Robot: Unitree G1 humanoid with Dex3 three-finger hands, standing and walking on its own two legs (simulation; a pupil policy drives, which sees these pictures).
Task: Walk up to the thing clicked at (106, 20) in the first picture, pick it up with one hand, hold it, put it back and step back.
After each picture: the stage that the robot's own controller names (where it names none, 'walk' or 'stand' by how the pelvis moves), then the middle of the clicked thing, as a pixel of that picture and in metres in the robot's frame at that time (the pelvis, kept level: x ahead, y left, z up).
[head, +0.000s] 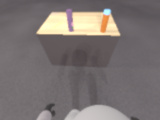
stand; (104, 21) +1.03 -0.10 +0.06
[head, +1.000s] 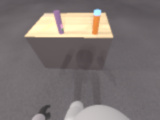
walk; (96, 23) +0.93 +0.04 +0.08
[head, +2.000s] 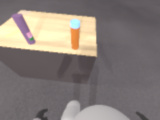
walk; (75, 36) +0.60 +0.21 +0.08
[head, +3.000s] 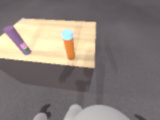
stand; (69, 46) +0.49 +0.21 +0.08
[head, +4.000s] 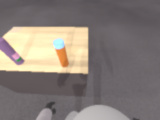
stand; (62, 54) +0.44 +0.26 +0.06
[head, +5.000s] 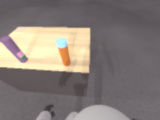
stand; (64, 53) +0.46 +0.25 +0.05
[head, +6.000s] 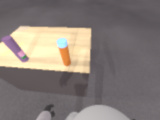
stand; (64, 53) +0.47 +0.24 +0.05
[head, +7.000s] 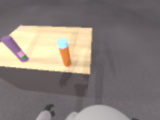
stand; (65, 54) +0.46 +0.24 +0.05
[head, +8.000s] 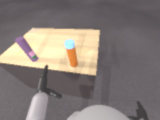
rise first; (72, 54) +0.46 +0.22 +0.06
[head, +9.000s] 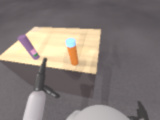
go down; (72, 53) +0.47 +0.22 +0.06
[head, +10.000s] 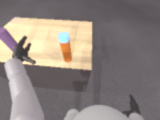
go down; (66, 49) +0.48 +0.20 +0.06
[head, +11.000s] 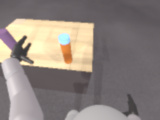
go down; (66, 50) +0.47 +0.20 +0.07
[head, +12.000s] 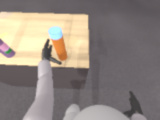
close in; (59, 46) +0.46 +0.22 +0.10
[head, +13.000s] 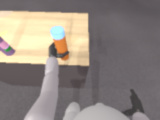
lift; (61, 46) +0.46 +0.20 +0.11
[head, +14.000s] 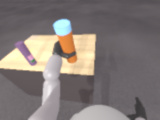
lift; (68, 45) +0.34 +0.15 +0.28
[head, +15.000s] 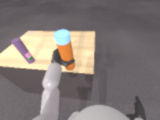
hold; (66, 53) +0.33 +0.17 +0.22
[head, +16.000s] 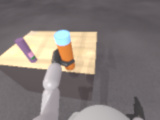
hold; (66, 53) +0.33 +0.17 +0.22
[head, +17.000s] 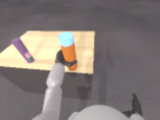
crouch; (69, 54) +0.34 +0.15 +0.20
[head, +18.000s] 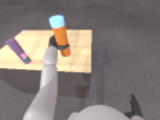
crouch; (62, 39) +0.44 +0.20 +0.24
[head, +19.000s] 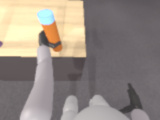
lower; (52, 34) +0.51 +0.22 +0.13
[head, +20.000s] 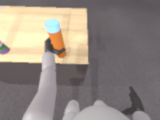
lower; (57, 42) +0.47 +0.21 +0.12
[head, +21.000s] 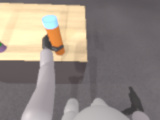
lower; (55, 38) +0.49 +0.21 +0.12
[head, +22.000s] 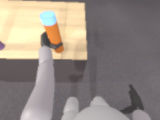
lower; (54, 36) +0.50 +0.21 +0.13
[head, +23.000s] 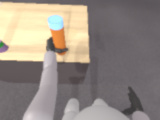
open; (59, 39) +0.48 +0.20 +0.13
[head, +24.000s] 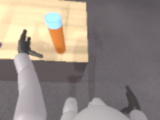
sink last; (57, 37) +0.48 +0.20 +0.12
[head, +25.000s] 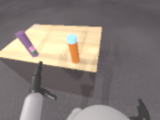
sink last; (73, 50) +0.48 +0.21 +0.09
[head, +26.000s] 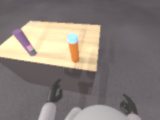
stand; (74, 49) +0.48 +0.19 +0.07
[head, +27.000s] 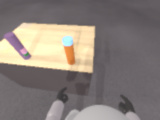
stand; (69, 52) +0.47 +0.21 +0.06
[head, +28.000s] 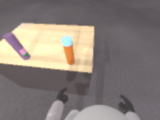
stand; (69, 52) +0.47 +0.21 +0.06
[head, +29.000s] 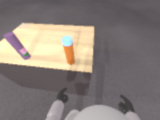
stand; (69, 52) +0.47 +0.21 +0.06
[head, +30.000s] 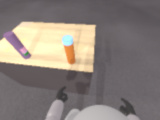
stand; (69, 51) +0.47 +0.21 +0.06
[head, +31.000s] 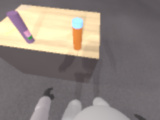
walk; (77, 36) +0.56 +0.14 +0.08
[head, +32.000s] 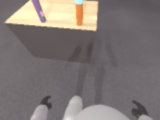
walk; (79, 13) +0.92 +0.21 +0.08
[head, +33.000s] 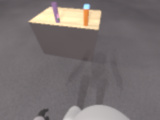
walk; (86, 16) +1.17 +0.17 +0.07
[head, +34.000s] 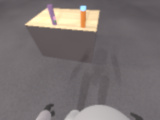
stand; (83, 17) +1.11 +0.19 +0.05
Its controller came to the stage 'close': yes
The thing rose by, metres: 0.20
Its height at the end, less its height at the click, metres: +0.00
